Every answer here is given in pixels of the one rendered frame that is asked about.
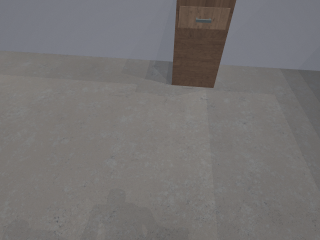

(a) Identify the cabinet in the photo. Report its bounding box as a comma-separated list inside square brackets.
[171, 0, 236, 88]

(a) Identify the handle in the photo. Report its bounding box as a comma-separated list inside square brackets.
[195, 17, 212, 23]

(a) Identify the drawer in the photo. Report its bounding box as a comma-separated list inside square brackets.
[178, 6, 231, 30]

